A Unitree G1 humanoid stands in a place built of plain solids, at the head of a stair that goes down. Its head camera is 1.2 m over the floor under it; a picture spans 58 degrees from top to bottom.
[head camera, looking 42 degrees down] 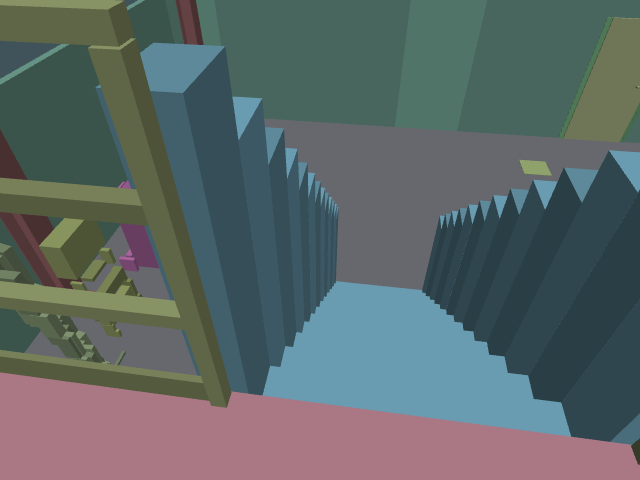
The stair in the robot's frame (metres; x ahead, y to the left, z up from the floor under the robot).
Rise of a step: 0.20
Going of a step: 0.22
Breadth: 1.05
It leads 8 degrees to the right of straight ahead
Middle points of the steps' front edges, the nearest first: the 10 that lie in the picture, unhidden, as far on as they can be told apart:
0.58 -0.29 0.00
0.80 -0.32 -0.20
1.02 -0.35 -0.40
1.24 -0.38 -0.61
1.47 -0.42 -0.81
1.69 -0.45 -1.01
1.91 -0.48 -1.22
2.13 -0.51 -1.42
2.35 -0.54 -1.62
2.57 -0.57 -1.82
